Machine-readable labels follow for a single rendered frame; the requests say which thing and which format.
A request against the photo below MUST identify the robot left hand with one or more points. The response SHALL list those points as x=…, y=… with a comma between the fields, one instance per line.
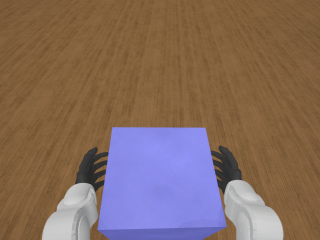
x=87, y=168

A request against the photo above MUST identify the left robot forearm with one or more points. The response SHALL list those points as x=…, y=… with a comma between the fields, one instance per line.
x=75, y=215

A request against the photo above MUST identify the carton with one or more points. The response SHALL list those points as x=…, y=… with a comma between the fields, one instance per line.
x=160, y=184

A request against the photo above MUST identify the right robot forearm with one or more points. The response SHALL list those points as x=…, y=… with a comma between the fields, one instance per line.
x=252, y=219

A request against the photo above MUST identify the robot right hand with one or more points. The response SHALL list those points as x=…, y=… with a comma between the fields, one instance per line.
x=229, y=167

